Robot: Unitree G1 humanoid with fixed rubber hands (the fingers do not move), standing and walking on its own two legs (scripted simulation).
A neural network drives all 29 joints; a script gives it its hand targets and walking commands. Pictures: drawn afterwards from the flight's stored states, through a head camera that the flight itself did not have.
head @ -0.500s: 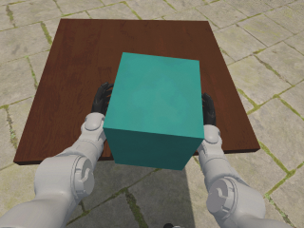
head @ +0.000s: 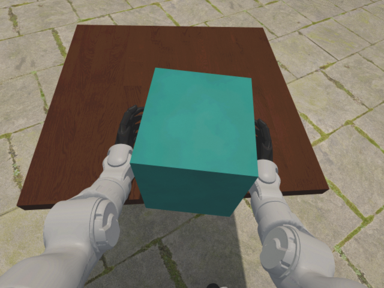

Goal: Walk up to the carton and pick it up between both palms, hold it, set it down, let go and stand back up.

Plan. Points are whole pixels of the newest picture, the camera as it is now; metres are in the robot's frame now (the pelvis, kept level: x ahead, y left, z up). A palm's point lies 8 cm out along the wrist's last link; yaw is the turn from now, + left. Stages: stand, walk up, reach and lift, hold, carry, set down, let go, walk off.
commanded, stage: reach and lift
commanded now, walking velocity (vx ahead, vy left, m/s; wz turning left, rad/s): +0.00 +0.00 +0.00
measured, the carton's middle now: (195, 147) +0.42 -0.02 -0.01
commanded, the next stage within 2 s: none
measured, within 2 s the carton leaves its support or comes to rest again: leaves its support in 0.78 s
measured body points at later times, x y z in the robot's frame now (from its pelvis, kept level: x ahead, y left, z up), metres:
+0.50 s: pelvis +0.00 +0.00 +0.00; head +0.07 +0.01 +0.44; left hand +0.43 +0.13 +0.02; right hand +0.39 -0.17 +0.02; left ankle +0.00 +0.10 -0.73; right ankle +0.01 -0.15 -0.73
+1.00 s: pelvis +0.00 +0.00 +0.00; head +0.04 +0.01 +0.45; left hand +0.43 +0.13 +0.06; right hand +0.39 -0.18 +0.05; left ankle +0.00 +0.10 -0.73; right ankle +0.01 -0.15 -0.73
